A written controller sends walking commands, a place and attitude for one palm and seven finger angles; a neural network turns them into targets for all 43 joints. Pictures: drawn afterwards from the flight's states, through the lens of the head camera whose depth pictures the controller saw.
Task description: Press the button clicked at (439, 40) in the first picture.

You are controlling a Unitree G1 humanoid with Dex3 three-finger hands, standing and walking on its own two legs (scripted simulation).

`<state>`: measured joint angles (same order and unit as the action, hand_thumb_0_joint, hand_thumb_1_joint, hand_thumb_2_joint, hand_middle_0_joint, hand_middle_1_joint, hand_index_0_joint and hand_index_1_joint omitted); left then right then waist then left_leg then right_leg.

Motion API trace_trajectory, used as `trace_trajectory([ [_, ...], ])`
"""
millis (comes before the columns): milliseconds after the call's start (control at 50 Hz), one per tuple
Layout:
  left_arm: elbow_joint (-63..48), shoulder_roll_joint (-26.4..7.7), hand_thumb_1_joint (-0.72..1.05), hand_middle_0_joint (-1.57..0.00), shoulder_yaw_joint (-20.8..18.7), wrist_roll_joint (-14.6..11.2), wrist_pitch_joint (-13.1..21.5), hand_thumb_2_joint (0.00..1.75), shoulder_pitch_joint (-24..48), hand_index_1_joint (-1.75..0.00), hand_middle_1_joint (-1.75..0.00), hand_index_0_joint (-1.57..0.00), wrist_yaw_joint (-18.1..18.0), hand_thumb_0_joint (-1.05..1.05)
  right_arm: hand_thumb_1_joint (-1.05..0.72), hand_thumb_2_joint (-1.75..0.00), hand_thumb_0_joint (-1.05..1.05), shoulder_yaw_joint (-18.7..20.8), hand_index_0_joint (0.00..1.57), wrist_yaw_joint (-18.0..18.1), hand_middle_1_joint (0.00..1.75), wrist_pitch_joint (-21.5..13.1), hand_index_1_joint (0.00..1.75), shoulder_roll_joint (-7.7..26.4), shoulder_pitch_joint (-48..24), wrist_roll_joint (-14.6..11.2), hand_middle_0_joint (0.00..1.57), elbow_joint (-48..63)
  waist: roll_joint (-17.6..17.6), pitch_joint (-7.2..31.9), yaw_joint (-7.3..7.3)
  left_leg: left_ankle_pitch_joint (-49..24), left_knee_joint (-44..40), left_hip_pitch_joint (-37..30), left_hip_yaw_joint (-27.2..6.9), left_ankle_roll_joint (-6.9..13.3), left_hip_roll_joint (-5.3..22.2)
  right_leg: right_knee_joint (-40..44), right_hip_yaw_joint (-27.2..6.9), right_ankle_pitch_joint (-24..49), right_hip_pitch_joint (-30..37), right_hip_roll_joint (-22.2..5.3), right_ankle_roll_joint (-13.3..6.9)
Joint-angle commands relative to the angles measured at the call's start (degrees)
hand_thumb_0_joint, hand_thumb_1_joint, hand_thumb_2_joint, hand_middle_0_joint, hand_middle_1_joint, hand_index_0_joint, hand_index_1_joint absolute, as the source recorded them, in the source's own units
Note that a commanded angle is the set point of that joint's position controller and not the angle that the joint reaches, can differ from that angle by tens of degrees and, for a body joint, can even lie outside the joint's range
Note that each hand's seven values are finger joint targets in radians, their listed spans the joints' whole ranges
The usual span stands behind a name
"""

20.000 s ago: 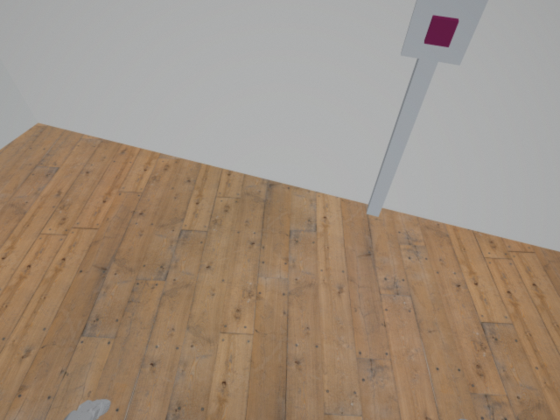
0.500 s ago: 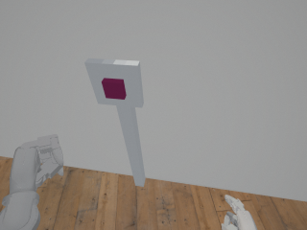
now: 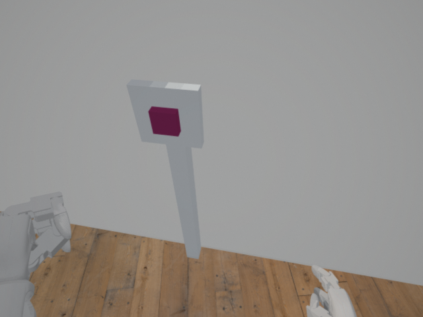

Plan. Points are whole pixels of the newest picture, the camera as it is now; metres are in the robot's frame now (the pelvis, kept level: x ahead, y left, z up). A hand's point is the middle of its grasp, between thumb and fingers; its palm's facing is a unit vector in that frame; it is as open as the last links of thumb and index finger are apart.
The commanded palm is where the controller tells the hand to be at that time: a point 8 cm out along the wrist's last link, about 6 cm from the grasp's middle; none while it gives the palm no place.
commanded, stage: step back with the hand held close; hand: left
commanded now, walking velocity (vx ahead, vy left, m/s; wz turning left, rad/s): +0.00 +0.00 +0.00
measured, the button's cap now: (165, 120) +0.54 +0.20 +0.09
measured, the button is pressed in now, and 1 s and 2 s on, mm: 0 0 0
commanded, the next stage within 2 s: stop stepping back and stand still in 1.50 s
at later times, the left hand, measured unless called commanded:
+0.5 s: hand (51, 245) +0.16 +0.25 +0.15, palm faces +0.32 -0.80 -0.51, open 3.1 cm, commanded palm +0.10 +0.29 +0.17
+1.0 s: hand (19, 284) +0.10 +0.26 +0.16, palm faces +0.41 -0.77 -0.49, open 3.1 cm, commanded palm +0.04 +0.29 +0.17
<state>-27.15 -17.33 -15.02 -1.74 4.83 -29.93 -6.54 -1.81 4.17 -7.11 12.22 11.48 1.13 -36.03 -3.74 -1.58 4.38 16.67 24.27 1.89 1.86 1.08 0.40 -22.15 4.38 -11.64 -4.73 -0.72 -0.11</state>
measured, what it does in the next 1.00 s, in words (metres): shifts its weight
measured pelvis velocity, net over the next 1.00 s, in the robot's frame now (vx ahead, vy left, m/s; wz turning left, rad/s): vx -0.09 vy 0.01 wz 0.02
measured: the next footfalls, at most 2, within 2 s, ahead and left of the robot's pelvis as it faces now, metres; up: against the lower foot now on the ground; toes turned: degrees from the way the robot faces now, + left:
right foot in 1.50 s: -0.21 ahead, -0.09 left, +0.00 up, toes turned -1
left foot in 1.96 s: -0.16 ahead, +0.13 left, +0.00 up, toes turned -2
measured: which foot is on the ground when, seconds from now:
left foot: down 0.00-1.00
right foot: down 0.00-1.00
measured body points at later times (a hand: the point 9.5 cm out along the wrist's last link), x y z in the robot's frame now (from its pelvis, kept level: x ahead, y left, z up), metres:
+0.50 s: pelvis -0.04 +0.01 -0.01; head -0.02 +0.01 +0.44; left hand +0.13 +0.29 +0.18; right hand +0.14 -0.24 -0.09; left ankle -0.03 +0.10 -0.74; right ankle +0.01 -0.12 -0.74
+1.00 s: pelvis -0.09 +0.01 -0.02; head -0.07 +0.03 +0.42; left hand +0.07 +0.29 +0.18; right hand +0.08 -0.22 -0.10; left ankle -0.03 +0.10 -0.74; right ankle +0.01 -0.12 -0.74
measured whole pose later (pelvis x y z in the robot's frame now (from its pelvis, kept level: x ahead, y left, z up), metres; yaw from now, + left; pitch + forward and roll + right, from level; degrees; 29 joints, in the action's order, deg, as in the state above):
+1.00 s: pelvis -0.09 +0.01 -0.02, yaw +1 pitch +0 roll -1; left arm -34.4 -22.4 -24.0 1.1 15.7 -33.6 -8.5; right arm -0.2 4.3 -5.3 11.8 13.3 0.9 -32.2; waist 1.4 -2.0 0.0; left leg 15.3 39.0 23.8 1.7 2.9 -1.3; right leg -35.4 0.1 -9.7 -25.6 -0.3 0.8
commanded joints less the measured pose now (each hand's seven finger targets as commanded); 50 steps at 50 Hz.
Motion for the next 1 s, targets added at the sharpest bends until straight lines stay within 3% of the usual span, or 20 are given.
trace_trajectory([
  [0,-12.6,-9.1,0.9,-1.3,-6.3,-0.4,4.0,0.9,4.4,-1.5,-1.5,-1.3,-1.0,0.0,-0.9,-0.9,0.0,1.9,0.2,0.7,0.3,-3.6,0.3,5.7,-7.4,-0.4,0.2,9.5,-1.4,1.1,-0.29,-12.8,-5.0,5.6,-2.4,-0.7,0.8,3.1,-2.7,5.6,1.8,0.4,-1.4],
  [40,-12.3,-9.3,0.9,-1.3,-6.7,-0.4,4.2,0.9,4.0,-1.5,-1.5,-1.3,-1.1,0.0,-0.9,-0.9,0.0,2.0,0.2,0.7,0.3,-3.7,0.3,5.7,-7.3,-0.3,0.2,9.4,0.0,1.2,-0.23,-12.1,-5.1,5.8,-2.6,-0.7,0.8,3.2,-2.6,5.0,1.9,0.5,-1.5],
  [60,-12.0,-10.9,0.9,-1.3,-8.1,-0.4,4.3,0.9,7.7,-1.5,-1.5,-1.3,-1.4,0.0,-0.9,-0.9,0.0,2.1,0.2,0.8,0.3,-3.6,0.3,6.0,-7.2,-0.3,0.2,8.9,-0.2,1.8,-0.57,-11.8,-5.1,5.7,-2.3,-0.6,0.7,3.3,-2.8,4.9,2.0,0.4,-1.4],
  [80,-15.8,-19.5,0.9,-1.3,-17.5,-0.9,7.6,0.9,17.6,-1.5,-1.5,-1.3,-1.9,0.0,-0.9,-0.9,0.0,1.1,0.2,0.6,0.3,-2.1,0.3,6.3,-6.1,-0.9,0.2,11.7,-2.9,-5.8,-3.11,-5.6,-5.6,12.1,-3.7,0.3,1.5,5.9,-8.0,4.4,-3.8,-2.0,-1.3],
  [100,-9.1,-12.9,0.9,-1.3,-12.8,-1.0,7.7,0.9,7.3,-1.5,-1.5,-1.3,-1.1,0.0,-0.9,-0.9,0.0,2.0,0.2,0.8,0.3,-1.1,0.3,5.8,-6.1,-0.5,0.2,10.4,3.8,-3.6,-3.04,-5.6,-3.9,11.8,-4.5,0.8,1.6,6.8,-7.7,3.3,-5.6,-3.3,-1.2],
  [120,-7.0,-9.9,0.9,-1.3,-10.5,-0.8,7.4,0.9,1.5,-1.5,-1.5,-1.3,-0.5,0.0,-0.9,-0.9,0.0,2.4,0.2,0.4,0.3,-0.2,0.3,6.3,-5.8,-0.4,0.2,10.6,5.6,-0.9,-3.16,-7.5,-2.8,9.4,-3.8,1.1,1.6,7.2,-7.9,3.8,-6.2,-3.7,-1.2],
  [140,-9.2,-9.3,0.9,-1.3,-9.1,-0.7,7.7,0.9,1.0,-1.5,-1.5,-1.3,-0.2,0.0,-0.9,-0.9,0.0,2.6,0.2,0.2,0.3,0.5,0.3,6.7,-6.4,-0.2,0.2,11.1,5.3,0.8,-3.46,-9.2,-2.1,9.2,-3.5,1.1,1.5,6.7,-7.6,5.6,-6.0,-4.0,-1.2],
  [180,-12.4,-9.9,0.9,-1.3,-9.3,-0.6,8.4,0.9,-0.8,-1.5,-1.5,-1.3,-0.2,0.0,-0.9,-0.9,0.0,3.0,0.2,0.2,0.3,1.1,0.3,7.2,-6.8,0.0,0.2,11.4,2.1,5.3,-3.48,-13.6,-1.8,9.5,-3.7,0.9,1.8,3.8,-6.5,11.1,-3.4,-4.2,-1.2],
  [280,-15.6,-13.2,0.9,-1.3,-12.8,-0.8,8.9,0.9,-5.5,-1.5,-1.5,-1.3,-1.1,0.0,-0.9,-0.9,0.0,4.1,0.2,0.5,0.3,2.7,0.3,7.4,-6.7,-0.5,0.2,12.8,1.0,12.0,-3.35,-21.8,-0.8,11.3,-4.6,0.3,3.0,-2.3,-5.2,19.0,-0.3,-3.9,-0.7],
  [360,-16.0,-13.8,0.9,-1.3,-13.9,-0.9,9.1,0.9,-6.6,-1.5,-1.5,-1.3,-1.4,0.0,-0.9,-0.9,0.0,4.7,0.2,0.9,0.3,3.5,0.3,7.0,-6.6,-1.0,0.2,13.9,2.3,11.6,-3.4,-22.9,-0.5,13.6,-5.0,0.3,3.9,-5.1,-5.0,19.7,-1.6,-3.5,-0.2],
  [420,-16.2,-13.2,0.9,-1.3,-13.3,-0.8,9.3,0.9,-7.0,-1.5,-1.5,-1.3,-1.5,0.0,-0.9,-0.9,0.0,4.8,0.2,1.1,0.3,3.4,0.3,7.1,-6.5,-1.1,0.2,14.0,0.9,10.4,-3.54,-20.7,-1.0,15.8,-5.5,0.8,4.7,-6.4,-5.2,17.7,-2.5,-3.2,0.0],
  [500,-16.5,-12.9,0.9,-1.3,-12.9,-0.2,9.5,0.9,-5.7,-1.5,-1.5,-1.3,-1.9,0.0,-0.9,-0.9,0.0,4.8,0.2,1.2,0.3,2.8,0.3,7.5,-6.2,-1.1,0.2,14.1,1.5,7.9,-3.74,-9.5,-2.4,22.4,-6.5,2.1,5.3,-7.2,-6.8,11.3,-2.6,-3.2,0.0],
  [600,-17.7,-13.1,0.9,-1.3,-13.0,0.9,10.8,0.9,-3.4,-1.5,-1.5,-1.3,-2.5,0.0,-0.9,-0.9,0.0,4.7,0.2,1.2,0.3,1.6,0.3,7.8,-5.5,-1.1,0.2,14.6,1.9,4.2,-4.26,10.7,-3.3,30.6,-7.5,3.5,4.9,-5.6,-9.6,-1.2,-4.5,-3.7,-0.3],
  [720,-18.0,-13.1,0.9,-1.3,-13.4,1.4,12.4,0.9,-2.7,-1.5,-1.5,-1.3,-3.5,0.0,-0.9,-0.9,0.0,4.5,0.2,1.4,0.3,0.2,0.3,7.9,-4.1,-0.7,0.2,14.2,2.4,4.6,-4.55,14.8,-0.8,30.2,-8.2,3.3,4.4,-3.3,-10.4,-9.3,-8.8,-4.2,-0.8],
  [780,-18.8,-13.1,0.9,-1.3,-13.5,1.5,13.2,0.9,-2.7,-1.5,-1.5,-1.3,-3.6,0.0,-0.9,-0.9,0.0,4.5,0.2,1.6,0.3,-0.7,0.3,8.1,-4.4,-0.5,0.2,14.0,-0.2,5.1,-4.59,15.9,-3.7,32.9,-10.2,4.0,5.9,-6.8,-9.2,-6.6,-6.0,-2.6,-0.2],
  [880,-19.3,-13.7,0.9,-1.3,-15.1,2.4,14.4,0.9,-2.8,-1.5,-1.5,-1.3,-3.4,0.0,-0.9,-0.9,0.0,4.7,0.2,1.4,0.3,-1.7,0.3,8.1,-5.2,-0.6,0.2,14.0,-4.0,6.3,-4.13,16.9,-7.5,43.6,-12.9,5.8,8.9,-18.0,-8.2,6.5,5.5,0.8,0.8],
  [920,-19.0,-13.4,0.9,-1.3,-15.1,2.3,14.6,0.9,-2.8,-1.5,-1.5,-1.3,-3.1,0.0,-0.9,-0.9,0.0,4.8,0.2,1.2,0.3,-1.8,0.3,7.8,-4.4,-0.6,0.2,13.6,-1.2,5.8,-4.23,15.7,-4.5,43.8,-11.3,5.5,7.9,-17.9,-10.1,9.0,4.2,-0.3,0.3],
  [980,-19.5,-14.0,0.9,-1.3,-15.1,1.9,14.7,0.9,-0.6,-1.5,-1.5,-1.3,-2.7,0.0,-0.9,-0.9,0.0,5.2,0.2,0.7,0.3,-1.5,0.3,7.6,-3.7,-0.3,0.2,12.8,6.2,5.5,-4.77,14.5,4.6,37.0,-7.8,3.4,3.2,-7.9,-17.7,4.4,-5.3,-5.1,-2.0],
])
